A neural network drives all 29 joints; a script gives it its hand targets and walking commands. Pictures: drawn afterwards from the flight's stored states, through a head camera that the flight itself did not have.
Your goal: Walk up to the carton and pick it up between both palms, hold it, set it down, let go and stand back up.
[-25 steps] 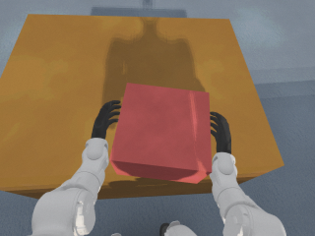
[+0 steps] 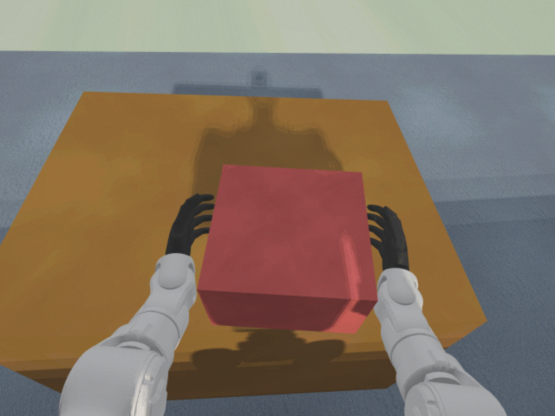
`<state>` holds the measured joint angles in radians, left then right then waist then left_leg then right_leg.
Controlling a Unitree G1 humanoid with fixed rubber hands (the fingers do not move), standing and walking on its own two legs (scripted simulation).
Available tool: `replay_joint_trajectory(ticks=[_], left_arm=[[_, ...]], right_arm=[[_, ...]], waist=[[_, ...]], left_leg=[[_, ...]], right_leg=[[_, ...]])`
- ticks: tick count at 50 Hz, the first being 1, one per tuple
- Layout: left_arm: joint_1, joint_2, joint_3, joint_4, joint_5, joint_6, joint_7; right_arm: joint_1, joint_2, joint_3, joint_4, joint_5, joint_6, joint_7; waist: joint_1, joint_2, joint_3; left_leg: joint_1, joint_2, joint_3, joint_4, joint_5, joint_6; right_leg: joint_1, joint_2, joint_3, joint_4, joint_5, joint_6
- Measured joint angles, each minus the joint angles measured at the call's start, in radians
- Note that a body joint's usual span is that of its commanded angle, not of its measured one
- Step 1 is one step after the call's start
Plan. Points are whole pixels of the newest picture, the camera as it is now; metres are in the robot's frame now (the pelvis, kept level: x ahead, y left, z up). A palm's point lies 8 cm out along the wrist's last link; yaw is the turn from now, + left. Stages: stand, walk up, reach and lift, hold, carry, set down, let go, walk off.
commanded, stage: reach and lift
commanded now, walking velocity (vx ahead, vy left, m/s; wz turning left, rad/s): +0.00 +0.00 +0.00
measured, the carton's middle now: (287, 247) +0.39 -0.09 -0.01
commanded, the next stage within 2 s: none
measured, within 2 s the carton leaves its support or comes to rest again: neither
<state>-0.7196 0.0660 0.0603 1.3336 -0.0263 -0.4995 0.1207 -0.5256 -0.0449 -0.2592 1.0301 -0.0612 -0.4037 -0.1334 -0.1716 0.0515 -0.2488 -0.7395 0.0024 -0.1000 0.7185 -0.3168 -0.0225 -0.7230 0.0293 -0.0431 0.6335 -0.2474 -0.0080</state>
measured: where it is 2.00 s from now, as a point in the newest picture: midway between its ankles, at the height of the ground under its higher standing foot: outside the picture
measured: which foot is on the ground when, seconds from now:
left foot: down 0.00-1.00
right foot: down 0.00-1.00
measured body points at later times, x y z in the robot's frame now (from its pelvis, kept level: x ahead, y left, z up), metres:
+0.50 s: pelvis +0.00 +0.00 +0.03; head +0.03 +0.00 +0.48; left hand +0.41 +0.09 +0.06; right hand +0.35 -0.23 +0.06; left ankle +0.00 +0.13 -0.71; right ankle +0.02 -0.11 -0.71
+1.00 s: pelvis +0.04 -0.01 +0.03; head +0.06 +0.01 +0.48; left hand +0.41 +0.12 +0.09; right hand +0.39 -0.20 +0.11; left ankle +0.00 +0.13 -0.71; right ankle +0.02 -0.11 -0.71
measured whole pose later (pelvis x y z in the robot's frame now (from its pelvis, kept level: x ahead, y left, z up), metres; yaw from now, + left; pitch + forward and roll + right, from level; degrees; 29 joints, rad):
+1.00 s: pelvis +0.04 -0.01 +0.03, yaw +1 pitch +10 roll -1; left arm -0.35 0.06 0.02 0.46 -0.04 0.07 0.14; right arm -0.33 -0.10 -0.03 0.40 0.15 0.09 -0.19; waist -0.09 0.01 -0.16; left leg -0.35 0.01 -0.10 0.40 -0.24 -0.03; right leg -0.33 0.03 -0.04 0.32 -0.17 -0.02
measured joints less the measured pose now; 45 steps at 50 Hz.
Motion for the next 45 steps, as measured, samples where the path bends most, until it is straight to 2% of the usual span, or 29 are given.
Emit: replay_joint_trajectory(ticks=[4, 14, 22, 29, 33, 38, 42, 45], left_arm=[[-0.007, 0.0, 0.011, -0.018, 0.004, 0.042, 0.0], [0.055, -0.019, 0.073, -0.105, 0.056, 0.14, -0.013], [0.094, -0.021, 0.041, -0.188, 0.013, 0.172, -0.013], [0.108, -0.029, 0.026, -0.274, -0.012, 0.201, -0.005], [0.158, -0.035, 0.007, -0.36, -0.026, 0.22, 0.006], [0.243, -0.029, -0.023, -0.485, -0.054, 0.262, 0.016], [0.304, -0.014, -0.051, -0.617, -0.063, 0.344, 0.026], [0.335, -0.005, -0.058, -0.721, -0.063, 0.439, 0.03]], right_arm=[[-0.012, -0.009, 0.022, -0.017, 0.029, 0.048, 0.0], [0.01, -0.003, 0.029, -0.046, 0.026, 0.127, 0.008], [0.038, 0.006, 0.025, -0.13, 0.014, 0.167, 0.015], [0.045, -0.012, 0.055, -0.212, 0.045, 0.204, 0.015], [0.078, -0.03, 0.109, -0.277, 0.095, 0.223, 0.003], [0.127, -0.037, 0.166, -0.361, 0.147, 0.262, -0.011], [0.167, -0.049, 0.213, -0.459, 0.193, 0.33, -0.031], [0.182, -0.052, 0.228, -0.521, 0.213, 0.396, -0.044]], waist=[[-0.003, -0.009, 0.017], [0.011, -0.027, 0.088], [0.025, -0.006, 0.098], [0.042, 0.003, 0.097], [0.054, 0.006, 0.089], [0.054, 0.004, 0.081], [0.059, -0.008, 0.082], [0.068, -0.025, 0.086]], left_leg=[[0.091, -0.004, 0.001, -0.052, 0.018, 0.005], [0.311, -0.006, 0.009, -0.232, 0.088, 0.007], [0.32, -0.005, 0.015, -0.287, 0.12, 0.007], [0.301, -0.005, 0.026, -0.305, 0.127, 0.008], [0.301, 0.001, 0.027, -0.307, 0.119, 0.006], [0.317, 0.006, 0.018, -0.305, 0.103, 0.002], [0.339, 0.007, 0.009, -0.302, 0.09, 0.0], [0.359, 0.007, 0.004, -0.308, 0.085, -0.001]], right_leg=[[0.091, -0.004, 0.002, -0.048, 0.012, -0.003], [0.307, -0.011, 0.013, -0.223, 0.082, 0.0], [0.314, -0.013, 0.017, -0.276, 0.114, 0.0], [0.284, -0.013, 0.028, -0.279, 0.118, 0.0], [0.286, -0.007, 0.031, -0.289, 0.115, -0.002], [0.308, -0.001, 0.023, -0.295, 0.101, -0.006], [0.332, 0.001, 0.016, -0.292, 0.086, -0.009], [0.352, 0.001, 0.013, -0.292, 0.077, -0.011]])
